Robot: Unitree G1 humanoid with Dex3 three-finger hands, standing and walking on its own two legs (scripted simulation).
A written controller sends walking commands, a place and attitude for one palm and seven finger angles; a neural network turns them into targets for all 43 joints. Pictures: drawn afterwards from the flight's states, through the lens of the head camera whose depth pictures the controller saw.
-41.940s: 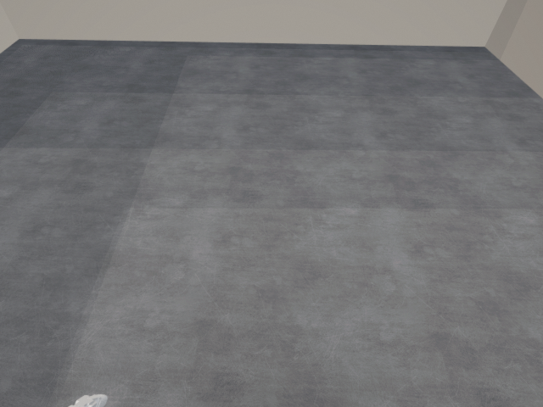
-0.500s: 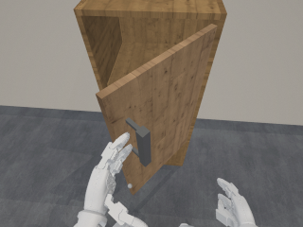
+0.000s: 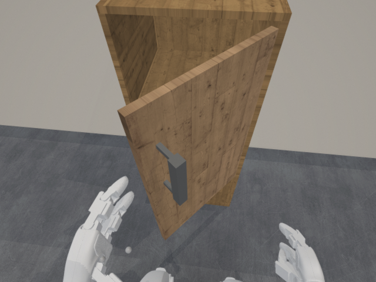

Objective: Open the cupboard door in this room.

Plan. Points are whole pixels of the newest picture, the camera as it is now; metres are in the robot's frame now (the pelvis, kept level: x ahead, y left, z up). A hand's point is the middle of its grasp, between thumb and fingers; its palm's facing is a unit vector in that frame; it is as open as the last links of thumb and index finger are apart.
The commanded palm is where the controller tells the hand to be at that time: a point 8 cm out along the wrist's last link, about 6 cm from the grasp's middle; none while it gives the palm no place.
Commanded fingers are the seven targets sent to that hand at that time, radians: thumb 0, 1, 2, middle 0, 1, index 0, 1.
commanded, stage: draw the hand back to the body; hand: left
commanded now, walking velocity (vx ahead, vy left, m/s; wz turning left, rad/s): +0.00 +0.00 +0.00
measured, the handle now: (171, 175) +0.31 +0.05 +0.09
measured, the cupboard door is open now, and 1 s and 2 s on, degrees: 49 49 49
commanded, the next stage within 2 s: step back with the hand held close in 1.62 s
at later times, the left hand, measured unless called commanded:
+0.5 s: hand (85, 244) +0.17 +0.16 +0.14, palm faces -0.07 -1.00 -0.07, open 16.3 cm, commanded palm +0.14 +0.22 +0.15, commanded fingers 0.00 -0.36 0.36 -0.16 -0.30 -0.16 -0.30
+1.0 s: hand (7, 201) +0.20 +0.25 +0.19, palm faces +0.32 -0.88 -0.36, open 12.0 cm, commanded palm +0.15 +0.30 +0.22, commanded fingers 0.00 0.51 0.74 -0.19 -0.30 -0.19 -0.30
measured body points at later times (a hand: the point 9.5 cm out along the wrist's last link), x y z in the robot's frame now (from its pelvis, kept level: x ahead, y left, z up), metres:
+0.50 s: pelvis +0.00 +0.02 +0.02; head +0.00 +0.01 +0.47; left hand +0.16 +0.21 +0.14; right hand +0.18 -0.21 -0.03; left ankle +0.01 +0.12 -0.66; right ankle -0.01 -0.09 -0.66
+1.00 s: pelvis +0.02 +0.03 +0.07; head +0.00 +0.02 +0.52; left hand +0.18 +0.30 +0.21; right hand +0.21 -0.18 +0.00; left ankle +0.01 +0.12 -0.66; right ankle -0.01 -0.09 -0.66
